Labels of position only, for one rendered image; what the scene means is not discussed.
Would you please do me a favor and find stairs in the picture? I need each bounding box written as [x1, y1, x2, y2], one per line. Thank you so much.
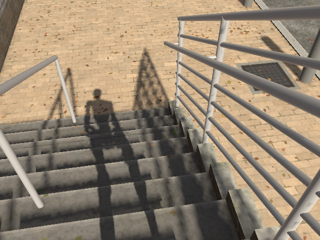
[0, 107, 251, 240]

